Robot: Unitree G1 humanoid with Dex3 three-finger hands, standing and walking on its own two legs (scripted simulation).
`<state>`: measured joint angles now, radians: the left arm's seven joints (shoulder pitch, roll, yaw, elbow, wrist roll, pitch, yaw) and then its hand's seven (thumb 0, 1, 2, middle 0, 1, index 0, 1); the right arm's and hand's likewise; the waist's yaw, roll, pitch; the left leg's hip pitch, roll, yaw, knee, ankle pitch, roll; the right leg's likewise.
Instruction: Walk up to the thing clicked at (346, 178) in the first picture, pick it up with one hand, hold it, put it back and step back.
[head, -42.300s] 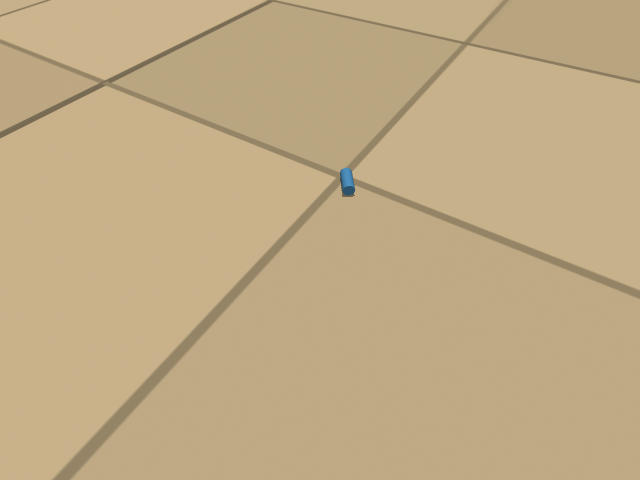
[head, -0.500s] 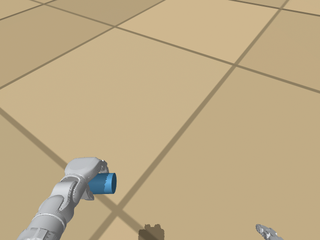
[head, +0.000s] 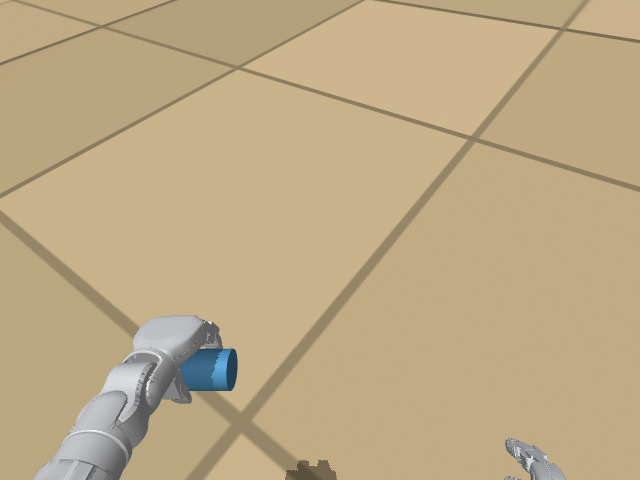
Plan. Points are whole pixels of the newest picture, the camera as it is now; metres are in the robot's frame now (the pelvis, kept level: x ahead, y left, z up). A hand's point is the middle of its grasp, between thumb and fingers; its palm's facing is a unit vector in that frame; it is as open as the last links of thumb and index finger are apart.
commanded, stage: hold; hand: left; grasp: from above
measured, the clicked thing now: (187, 369) +0.30 +0.22 -0.07
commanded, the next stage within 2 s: crouch in 0.74 s
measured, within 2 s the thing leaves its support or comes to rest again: neither
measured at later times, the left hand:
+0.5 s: hand (181, 373) +0.28 +0.22 -0.04, palm faces -0.48 -0.03 -0.88, open 8.7 cm
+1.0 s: hand (184, 366) +0.29 +0.22 -0.05, palm faces -0.48 -0.05 -0.87, open 8.8 cm
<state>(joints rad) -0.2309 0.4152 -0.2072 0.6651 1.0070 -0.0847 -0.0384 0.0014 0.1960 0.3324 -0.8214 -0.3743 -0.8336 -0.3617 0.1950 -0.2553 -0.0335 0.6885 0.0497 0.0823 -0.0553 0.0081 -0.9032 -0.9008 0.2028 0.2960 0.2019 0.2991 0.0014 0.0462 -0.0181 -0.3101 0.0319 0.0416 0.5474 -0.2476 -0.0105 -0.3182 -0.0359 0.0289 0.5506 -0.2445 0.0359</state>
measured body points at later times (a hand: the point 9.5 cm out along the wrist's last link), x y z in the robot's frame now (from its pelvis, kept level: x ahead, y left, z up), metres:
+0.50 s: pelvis +0.00 +0.00 +0.00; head +0.00 -0.02 +0.45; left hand +0.30 +0.22 +0.01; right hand +0.16 -0.25 -0.11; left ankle +0.03 +0.13 -0.73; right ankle +0.03 -0.14 -0.73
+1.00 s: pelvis +0.01 +0.00 +0.00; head +0.03 -0.02 +0.45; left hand +0.31 +0.22 +0.01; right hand +0.16 -0.26 -0.11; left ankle +0.03 +0.13 -0.73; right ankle +0.03 -0.14 -0.73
